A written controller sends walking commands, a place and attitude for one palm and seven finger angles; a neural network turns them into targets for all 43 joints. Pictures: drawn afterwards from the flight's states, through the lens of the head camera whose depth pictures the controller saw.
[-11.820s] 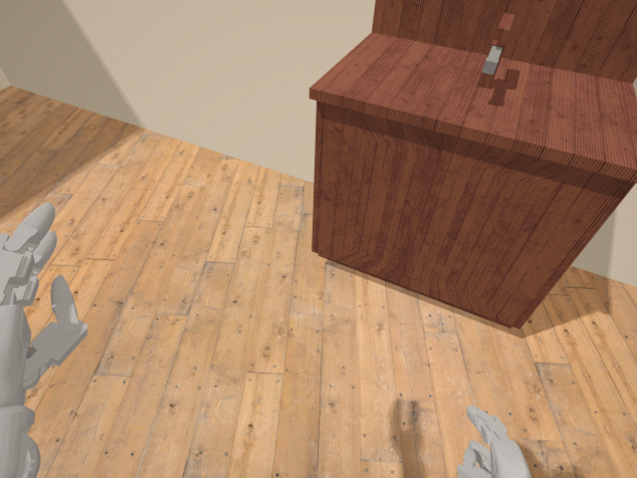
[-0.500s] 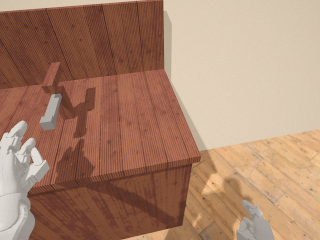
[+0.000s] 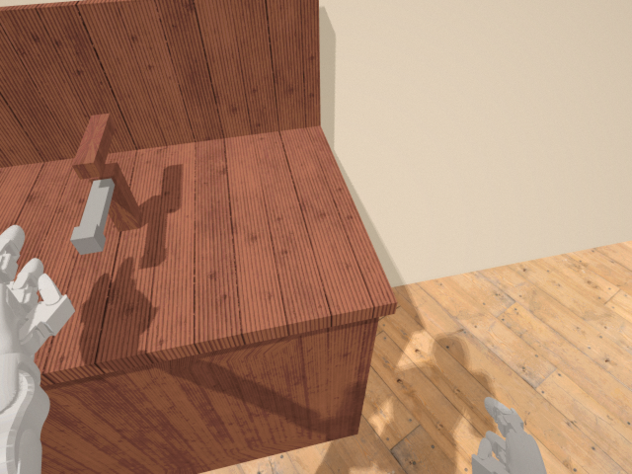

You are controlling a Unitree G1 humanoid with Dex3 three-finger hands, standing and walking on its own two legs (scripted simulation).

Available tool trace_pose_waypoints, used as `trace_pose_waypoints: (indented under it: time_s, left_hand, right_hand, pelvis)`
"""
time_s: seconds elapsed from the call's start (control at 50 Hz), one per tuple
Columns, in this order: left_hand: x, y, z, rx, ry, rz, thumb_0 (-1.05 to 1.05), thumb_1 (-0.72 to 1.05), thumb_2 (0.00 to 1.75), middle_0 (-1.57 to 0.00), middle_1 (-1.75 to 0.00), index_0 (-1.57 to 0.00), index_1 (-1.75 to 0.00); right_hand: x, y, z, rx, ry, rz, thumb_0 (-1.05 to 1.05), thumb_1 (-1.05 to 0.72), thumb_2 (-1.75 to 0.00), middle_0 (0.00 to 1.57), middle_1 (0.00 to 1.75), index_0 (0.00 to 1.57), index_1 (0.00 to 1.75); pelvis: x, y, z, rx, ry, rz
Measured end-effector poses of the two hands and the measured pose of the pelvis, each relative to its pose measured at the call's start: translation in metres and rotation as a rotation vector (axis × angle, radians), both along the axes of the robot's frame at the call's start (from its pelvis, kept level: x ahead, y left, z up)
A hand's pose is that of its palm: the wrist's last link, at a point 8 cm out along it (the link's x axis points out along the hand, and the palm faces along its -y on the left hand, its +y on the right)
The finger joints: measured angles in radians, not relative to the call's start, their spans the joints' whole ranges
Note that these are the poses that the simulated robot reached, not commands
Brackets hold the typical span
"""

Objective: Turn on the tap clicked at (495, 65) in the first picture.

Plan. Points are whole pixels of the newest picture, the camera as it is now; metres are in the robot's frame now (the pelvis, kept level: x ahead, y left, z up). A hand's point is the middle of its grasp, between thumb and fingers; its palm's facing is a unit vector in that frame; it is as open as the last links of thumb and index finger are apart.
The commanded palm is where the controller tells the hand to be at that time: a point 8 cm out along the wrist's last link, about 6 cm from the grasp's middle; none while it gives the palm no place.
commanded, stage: reach beside the lever's end, fingers flat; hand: left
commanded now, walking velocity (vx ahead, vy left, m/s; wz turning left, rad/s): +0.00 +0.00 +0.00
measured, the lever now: (88, 239) +0.35 +0.35 +0.12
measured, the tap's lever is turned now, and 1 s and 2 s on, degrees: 0 0 3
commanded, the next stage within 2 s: push the lever round in 0.98 s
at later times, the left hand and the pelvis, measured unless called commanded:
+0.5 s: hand (52, 288) +0.27 +0.35 +0.11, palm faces +0.58 -0.80 -0.13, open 7.8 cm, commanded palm +0.23 +0.39 +0.11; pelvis +0.01 +0.01 +0.00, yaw +0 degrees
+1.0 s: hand (63, 279) +0.29 +0.36 +0.10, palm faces +0.57 -0.81 -0.14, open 7.8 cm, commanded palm +0.24 +0.40 +0.10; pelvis +0.01 +0.01 +0.00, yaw -1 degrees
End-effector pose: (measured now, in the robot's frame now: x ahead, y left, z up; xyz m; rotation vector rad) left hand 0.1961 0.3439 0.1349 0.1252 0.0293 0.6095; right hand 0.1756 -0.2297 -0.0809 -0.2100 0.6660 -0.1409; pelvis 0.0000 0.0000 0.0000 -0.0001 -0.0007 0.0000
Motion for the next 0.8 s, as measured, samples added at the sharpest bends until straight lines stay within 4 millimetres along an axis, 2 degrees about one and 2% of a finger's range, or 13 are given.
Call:
trace_pose_waypoints:
  time_s: [0.26,0.64,0.8]
  left_hand:
    - [0.020,0.020,-0.007,-0.002,0.005,0.003,0.02,0.90,0.90,-0.16,-0.19,-0.16,-0.19]
    - [0.032,0.051,-0.019,-0.008,0.010,0.020,0.02,0.90,0.90,-0.15,-0.15,-0.15,-0.15]
    - [0.052,0.040,-0.021,-0.008,0.004,-0.029,0.02,0.90,0.90,-0.15,-0.15,-0.15,-0.15]
  right_hand:
    - [-0.008,-0.007,-0.004,-0.020,0.037,-0.031,0.01,-0.90,-0.90,0.21,0.30,0.20,0.30]
    - [-0.024,-0.007,-0.012,-0.040,0.098,-0.043,0.01,-0.90,-0.90,0.21,0.30,0.20,0.30]
    - [-0.031,-0.006,-0.014,-0.039,0.115,-0.055,0.01,-0.90,-0.90,0.21,0.30,0.20,0.30]
  pelvis:
    - [0.004,0.004,0.000,-0.002,0.023,-0.006]
    - [0.003,0.010,-0.003,-0.009,0.049,0.000]
    - [0.004,0.013,-0.003,-0.010,0.060,-0.005]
